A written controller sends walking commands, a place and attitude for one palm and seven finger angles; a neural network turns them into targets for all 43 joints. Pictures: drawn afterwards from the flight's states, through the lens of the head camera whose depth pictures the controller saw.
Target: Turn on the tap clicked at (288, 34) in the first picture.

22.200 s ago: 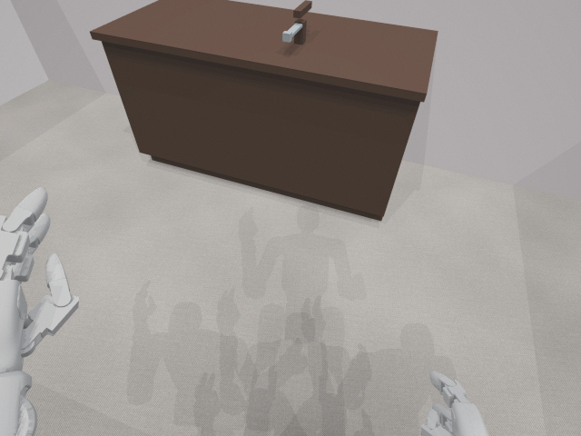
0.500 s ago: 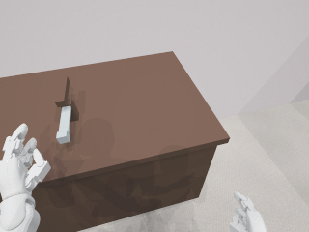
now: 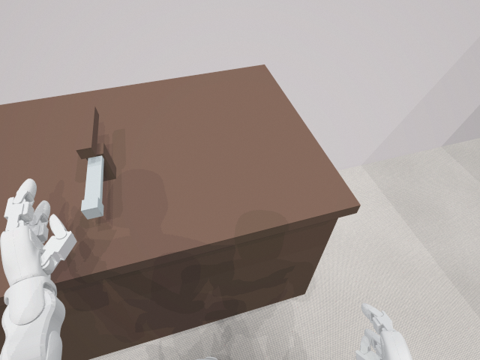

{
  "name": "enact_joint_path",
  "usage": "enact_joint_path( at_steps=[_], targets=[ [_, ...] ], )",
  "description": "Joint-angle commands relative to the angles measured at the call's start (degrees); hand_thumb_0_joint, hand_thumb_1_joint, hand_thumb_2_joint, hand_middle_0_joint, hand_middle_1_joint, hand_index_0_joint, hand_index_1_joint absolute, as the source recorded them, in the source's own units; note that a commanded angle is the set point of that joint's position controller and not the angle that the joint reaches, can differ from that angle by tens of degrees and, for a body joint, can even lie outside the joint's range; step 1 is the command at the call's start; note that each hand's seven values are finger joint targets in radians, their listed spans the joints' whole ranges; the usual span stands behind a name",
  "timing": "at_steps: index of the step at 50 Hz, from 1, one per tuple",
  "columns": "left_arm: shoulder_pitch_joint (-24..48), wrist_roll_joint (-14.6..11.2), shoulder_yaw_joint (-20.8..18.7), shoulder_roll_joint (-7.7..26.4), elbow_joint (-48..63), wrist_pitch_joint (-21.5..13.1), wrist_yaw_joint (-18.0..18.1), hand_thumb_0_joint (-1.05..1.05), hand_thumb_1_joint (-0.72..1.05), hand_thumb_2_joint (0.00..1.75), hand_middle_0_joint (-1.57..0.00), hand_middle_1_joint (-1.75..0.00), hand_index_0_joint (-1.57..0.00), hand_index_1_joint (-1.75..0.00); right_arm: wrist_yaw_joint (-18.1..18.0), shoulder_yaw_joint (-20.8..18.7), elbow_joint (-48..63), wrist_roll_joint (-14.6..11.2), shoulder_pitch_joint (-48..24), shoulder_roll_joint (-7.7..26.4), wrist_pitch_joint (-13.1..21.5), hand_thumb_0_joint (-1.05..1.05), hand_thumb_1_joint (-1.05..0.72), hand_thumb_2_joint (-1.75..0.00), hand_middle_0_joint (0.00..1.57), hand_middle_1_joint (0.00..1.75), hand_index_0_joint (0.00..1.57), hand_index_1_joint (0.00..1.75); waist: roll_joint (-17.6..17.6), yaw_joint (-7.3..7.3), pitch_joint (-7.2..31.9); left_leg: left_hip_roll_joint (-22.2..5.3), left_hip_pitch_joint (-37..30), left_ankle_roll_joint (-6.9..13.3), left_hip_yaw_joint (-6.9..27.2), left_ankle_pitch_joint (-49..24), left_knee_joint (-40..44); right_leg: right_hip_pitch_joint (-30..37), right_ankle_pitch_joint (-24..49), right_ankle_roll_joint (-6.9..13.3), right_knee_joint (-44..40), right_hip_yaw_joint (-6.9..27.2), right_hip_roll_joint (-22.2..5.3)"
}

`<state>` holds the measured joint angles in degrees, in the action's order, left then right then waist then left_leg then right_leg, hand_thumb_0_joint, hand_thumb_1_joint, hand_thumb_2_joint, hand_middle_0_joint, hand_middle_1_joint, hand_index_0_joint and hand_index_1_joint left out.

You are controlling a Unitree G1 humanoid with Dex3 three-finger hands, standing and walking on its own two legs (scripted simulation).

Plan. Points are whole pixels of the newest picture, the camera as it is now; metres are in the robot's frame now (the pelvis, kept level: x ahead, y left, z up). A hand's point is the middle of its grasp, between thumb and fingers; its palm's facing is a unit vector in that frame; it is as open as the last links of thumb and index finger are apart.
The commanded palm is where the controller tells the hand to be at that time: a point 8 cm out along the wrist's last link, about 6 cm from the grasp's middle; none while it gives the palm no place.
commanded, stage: reach beside the lever's end, fingers flat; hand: left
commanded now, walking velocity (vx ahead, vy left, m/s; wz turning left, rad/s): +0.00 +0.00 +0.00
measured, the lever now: (92, 208) +0.35 +0.30 +0.04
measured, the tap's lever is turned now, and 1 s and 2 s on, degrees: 0 0 8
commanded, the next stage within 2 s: push the lever round in 1.00 s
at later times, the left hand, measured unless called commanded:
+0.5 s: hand (72, 223) +0.31 +0.32 +0.05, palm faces +0.55 -0.83 -0.11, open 7.8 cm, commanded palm +0.27 +0.35 +0.05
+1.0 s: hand (71, 225) +0.32 +0.33 +0.04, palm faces +0.56 -0.82 -0.10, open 7.8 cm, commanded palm +0.27 +0.36 +0.04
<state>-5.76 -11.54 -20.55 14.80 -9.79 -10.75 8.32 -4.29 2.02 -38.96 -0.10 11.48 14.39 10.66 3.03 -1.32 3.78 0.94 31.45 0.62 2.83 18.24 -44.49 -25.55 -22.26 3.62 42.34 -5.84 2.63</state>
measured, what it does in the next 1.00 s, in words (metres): stands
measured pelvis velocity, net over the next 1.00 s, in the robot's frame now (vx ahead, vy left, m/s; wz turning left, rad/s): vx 0.00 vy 0.02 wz -0.02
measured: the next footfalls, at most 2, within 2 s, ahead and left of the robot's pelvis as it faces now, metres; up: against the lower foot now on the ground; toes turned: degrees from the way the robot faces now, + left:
none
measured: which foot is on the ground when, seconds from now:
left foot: down 0.00-1.00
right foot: down 0.00-1.00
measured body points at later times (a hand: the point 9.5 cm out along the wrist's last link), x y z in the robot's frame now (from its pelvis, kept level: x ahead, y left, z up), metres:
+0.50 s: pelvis +0.00 +0.01 -0.01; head +0.04 +0.02 +0.43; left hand +0.28 +0.36 +0.06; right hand +0.14 -0.23 -0.12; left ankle +0.05 +0.11 -0.71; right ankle +0.00 -0.08 -0.71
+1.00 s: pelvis +0.00 +0.02 -0.02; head +0.05 +0.03 +0.43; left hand +0.28 +0.37 +0.05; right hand +0.13 -0.24 -0.13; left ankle +0.05 +0.11 -0.71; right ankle +0.00 -0.08 -0.71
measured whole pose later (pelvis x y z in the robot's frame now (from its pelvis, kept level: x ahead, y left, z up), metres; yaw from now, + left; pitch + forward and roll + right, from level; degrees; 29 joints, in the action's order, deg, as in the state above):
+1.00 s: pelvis +0.00 +0.02 -0.02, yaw -1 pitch +11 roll -3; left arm 4.9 -9.9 -26.2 17.9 -26.5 -19.6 7.0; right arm -3.0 1.1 -38.7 0.5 14.1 14.6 4.3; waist 2.4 0.6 5.9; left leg 0.6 42.8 1.9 2.4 22.0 -53.7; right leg -36.2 -25.0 2.5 49.8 -5.6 2.9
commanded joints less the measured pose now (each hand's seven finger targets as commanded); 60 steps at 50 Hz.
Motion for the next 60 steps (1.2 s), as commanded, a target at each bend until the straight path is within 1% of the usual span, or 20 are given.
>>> enact_joint_path(
  at_steps=[1, 4, 9, 10, 19, 20, 21, 25, 28, 30, 33, 35, 37, 41, 44, 48, 50, 53, 58, 60],
  targets=[
    [10.82, 0.59, -5.26, 12.88, 12.36, -5.86, 0.18, 0.0, 0.9, 0.9, -0.17, -0.2, -0.17, -0.2, -0.28, -2.92, 8.17, 0.11, -4.01, 7.13, 2.45, 0.0, -0.9, -0.9, 0.2, 0.3, 0.2, 0.3, 3.22, -0.24, 12.12, 0.51, -8.31, 0.93, 1.68, -8.37, 4.85, 1.15, 13.77, -1.68, -6.12, 3.74, -1.43],
    [13.61, 0.44, -4.84, 12.91, 9.23, -6.98, 0.01, 0.0, 0.9, 0.9, -0.16, -0.19, -0.16, -0.19, -0.26, -2.98, 7.37, 0.22, -3.45, 7.71, 2.26, 0.0, -0.9, -0.9, 0.2, 0.3, 0.2, 0.3, 0.24, 1.0, 10.7, 0.41, -6.64, 1.16, 2.14, -6.16, 4.1, -1.21, 11.82, -1.79, -5.93, 3.71, -1.1],
    [17.03, 0.56, -5.92, 14.91, 5.59, -7.98, -1.16, 0.0, 0.9, 0.9, -0.16, -0.18, -0.16, -0.18, -0.63, -3.23, 6.98, 0.16, -3.04, 8.08, 1.38, 0.0, -0.9, -0.9, 0.2, 0.3, 0.2, 0.3, 1.04, 1.24, 12.14, 0.36, -5.62, 1.19, 2.17, -5.01, 3.38, -2.43, 10.3, -1.81, -5.11, 3.98, -1.06],
    [18.09, 0.86, -6.43, 15.73, 5.66, -8.15, -1.25, 0.0, 0.9, 0.9, -0.16, -0.17, -0.16, -0.17, -0.69, -3.22, 6.82, 0.16, -2.91, 8.0, 1.23, 0.0, -0.9, -0.9, 0.2, 0.3, 0.2, 0.3, 2.89, 1.09, 12.35, 0.33, -5.99, 1.17, 2.22, -5.74, 3.27, -2.54, 10.9, -1.7, -4.86, 4.09, -1.13],
    [22.3, 0.96, -6.61, 16.22, -1.87, -9.58, -1.65, 0.0, 0.9, 0.9, -0.15, -0.15, -0.15, -0.15, -0.3, -3.37, 6.55, 0.33, -1.13, 8.6, -0.29, 0.0, -0.9, -0.9, 0.2, 0.3, 0.2, 0.3, 0.28, 1.69, 13.18, -0.01, -3.46, 1.05, 3.23, -3.99, 2.06, -5.2, 8.94, -1.71, -3.12, 3.59, -0.58],
    [22.01, 1.4, -8.18, 17.98, -2.19, -9.66, -1.51, 0.0, 0.9, 0.9, -0.15, -0.15, -0.15, -0.15, -0.34, -3.49, 6.6, 0.25, -1.11, 8.62, -0.54, 0.0, -0.9, -0.9, 0.2, 0.3, 0.2, 0.3, 1.74, 1.12, 13.57, -0.12, -3.44, 1.07, 3.2, -4.19, 1.99, -5.17, 8.8, -1.64, -2.84, 3.7, -0.63],
    [24.12, 1.45, -6.7, 16.69, -1.35, -10.02, -1.54, 0.0, 0.9, 0.9, -0.15, -0.15, -0.15, -0.15, -0.24, -3.37, 6.75, 0.38, -0.87, 8.46, -0.71, 0.0, -0.9, -0.9, 0.2, 0.3, 0.2, 0.3, 3.02, 1.6, 14.74, 0.05, -4.26, 0.96, 3.16, -5.06, 1.77, -5.23, 9.55, -1.63, -2.39, 3.65, -0.7],
    [24.79, 2.01, -9.52, 19.61, -4.88, -10.84, -1.3, 0.0, 0.9, 0.9, -0.15, -0.15, -0.15, -0.15, -0.09, -3.69, 6.2, 0.69, 0.32, 8.87, -1.58, 0.0, -0.9, -0.9, 0.2, 0.3, 0.2, 0.3, 1.92, 1.43, 15.28, -0.3, -2.84, 0.98, 3.4, -5.18, 0.63, -6.39, 9.29, -1.64, -1.37, 3.58, -0.36],
    [28.04, 2.08, -8.04, 18.79, -6.43, -11.59, -1.73, 0.0, 0.9, 0.9, -0.15, -0.15, -0.15, -0.15, 0.04, -3.47, 6.39, 0.6, 0.55, 8.79, -2.18, 0.0, -0.9, -0.9, 0.2, 0.3, 0.2, 0.3, 3.7, 2.08, 15.37, -0.28, -1.96, 1.03, 3.29, -4.02, -0.02, -7.78, 8.28, -1.59, -0.8, 3.79, -0.35],
    [28.92, 2.38, -10.5, 21.56, -7.42, -12.27, -1.71, 0.0, 0.9, 0.9, -0.15, -0.15, -0.15, -0.15, -0.03, -3.73, 5.87, 0.77, 1.38, 9.11, -2.54, 0.0, -0.9, -0.9, 0.2, 0.3, 0.2, 0.3, 3.64, 1.78, 16.74, -0.5, -1.69, 1.04, 3.55, -4.75, -0.7, -8.06, 8.53, -1.51, 0.03, 3.8, -0.24],
    [26.35, 1.84, -8.2, 18.94, -5.84, -12.89, -2.45, 0.0, 0.9, 0.9, -0.15, -0.15, -0.15, -0.15, 0.51, -3.9, 6.96, 0.77, 1.69, 9.07, -2.79, 0.0, -0.9, -0.9, 0.2, 0.3, 0.2, 0.3, 3.95, 1.51, 19.32, -0.49, -3.42, 0.9, 3.41, -7.1, -1.04, -7.33, 10.08, -1.48, 0.41, 3.67, -0.04],
    [22.9, 1.85, -9.73, 20.02, -6.51, -12.54, -2.38, 0.0, 0.9, 0.9, -0.15, -0.15, -0.15, -0.15, 0.78, -4.09, 6.89, 0.68, 2.26, 9.27, -3.04, 0.0, -0.9, -0.9, 0.2, 0.3, 0.2, 0.3, 4.48, 0.67, 19.87, -0.71, -3.78, 0.63, 3.68, -9.37, -1.03, -6.86, 11.1, -1.36, 0.88, 3.41, 0.07],
    [23.24, 1.35, -7.98, 17.96, -5.64, -12.29, -2.35, 0.0, 0.9, 0.9, -0.15, -0.15, -0.15, -0.15, 0.95, -4.07, 7.13, 0.47, 2.08, 9.15, -3.28, 0.0, -0.9, -0.9, 0.2, 0.3, 0.2, 0.3, 2.86, 1.45, 18.01, -0.85, -3.52, 0.55, 3.76, -9.09, -0.9, -7.52, 11.06, -1.54, 0.59, 3.22, 0.19],
    [20.86, 1.26, -9.35, 18.49, -3.86, -12.44, -1.03, 0.0, 0.9, 0.9, -0.15, -0.15, -0.15, -0.15, 1.03, -4.26, 7.45, 0.56, 1.82, 9.1, -3.48, 0.0, -0.9, -0.9, 0.2, 0.3, 0.2, 0.3, 2.32, 1.12, 17.49, -0.83, -2.72, 0.48, 3.85, -8.11, -0.53, -7.2, 10.12, -1.55, 0.64, 2.97, 0.28],
    [21.18, 1.28, -8.6, 17.66, -2.9, -12.84, -0.93, 0.0, 0.9, 0.9, -0.15, -0.15, -0.15, -0.15, 1.03, -4.19, 7.59, 0.68, 1.35, 9.0, -3.59, 0.0, -0.9, -0.9, 0.2, 0.3, 0.2, 0.3, 1.74, 1.61, 16.78, -0.63, -1.6, 0.81, 3.23, -7.06, -0.91, -7.41, 9.99, -1.7, 0.6, 3.21, 0.23],
    [23.82, 1.4, -10.24, 19.93, -4.84, -13.01, -1.28, 0.0, 0.9, 0.9, -0.15, -0.15, -0.15, -0.15, 0.5, -3.97, 6.99, 0.59, 1.13, 9.0, -3.88, 0.0, -0.9, -0.9, 0.2, 0.3, 0.2, 0.3, 2.04, 2.08, 15.2, -0.54, 0.2, 1.13, 3.11, -3.36, -0.95, -8.39, 7.31, -1.73, 0.22, 3.76, 0.14],
    [25.71, 1.86, -10.29, 20.78, -3.12, -13.53, -1.65, 0.0, 0.9, 0.9, -0.15, -0.15, -0.15, -0.15, 0.31, -3.86, 7.03, 0.62, 0.98, 8.8, -3.8, 0.0, -0.9, -0.9, 0.2, 0.3, 0.2, 0.3, 5.16, 1.82, 16.67, -0.57, -1.22, 1.04, 3.16, -4.31, -1.0, -8.14, 7.83, -1.48, 0.66, 3.92, 0.05],
    [25.0, 1.33, -7.9, 18.09, -3.76, -13.48, -2.7, 0.0, 0.9, 0.9, -0.15, -0.15, -0.15, -0.15, 0.35, -3.85, 7.03, 0.61, 1.1, 8.76, -3.45, 0.0, -0.9, -0.9, 0.2, 0.3, 0.2, 0.3, 5.13, 2.21, 17.56, -0.55, -2.47, 0.89, 3.37, -4.91, -1.26, -8.59, 8.12, -1.46, 0.56, 3.83, 0.12],
    [25.16, 0.46, -7.23, 17.48, -6.41, -11.82, -3.8, 0.0, 0.9, 0.9, -0.15, -0.15, -0.15, -0.15, 0.1, -3.74, 7.23, 0.15, 1.15, 9.06, -3.59, 0.0, -0.9, -0.9, 0.2, 0.3, 0.2, 0.3, 1.75, 2.45, 16.19, -0.48, -1.04, 1.14, 3.42, -4.12, -1.01, -8.26, 8.33, -1.66, -0.11, 3.72, 0.04],
    [25.84, 0.94, -6.87, 17.42, -4.71, -11.91, -3.36, 0.0, 0.9, 0.9, -0.15, -0.15, -0.15, -0.15, 0.19, -3.75, 7.19, 0.12, 1.06, 8.92, -3.38, 0.0, -0.9, -0.9, 0.2, 0.3, 0.2, 0.3, 4.59, 2.17, 17.31, -0.59, -2.58, 0.86, 3.67, -5.37, -1.01, -8.59, 8.7, -1.48, 0.33, 3.66, -0.06]
  ],
)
